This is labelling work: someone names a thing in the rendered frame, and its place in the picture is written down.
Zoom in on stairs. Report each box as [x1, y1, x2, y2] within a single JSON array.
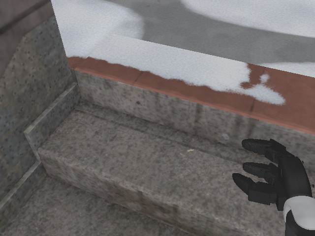
[[0, 70, 315, 236]]

